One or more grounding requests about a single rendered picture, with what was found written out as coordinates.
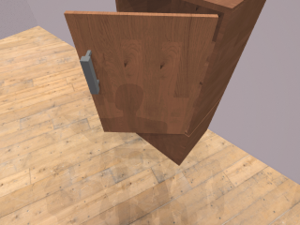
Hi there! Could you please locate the handle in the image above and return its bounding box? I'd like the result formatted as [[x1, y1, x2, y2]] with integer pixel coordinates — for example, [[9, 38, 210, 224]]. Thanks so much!
[[80, 50, 99, 95]]

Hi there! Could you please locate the cupboard door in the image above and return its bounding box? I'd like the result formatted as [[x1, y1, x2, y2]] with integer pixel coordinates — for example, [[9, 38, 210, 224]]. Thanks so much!
[[64, 10, 218, 134]]

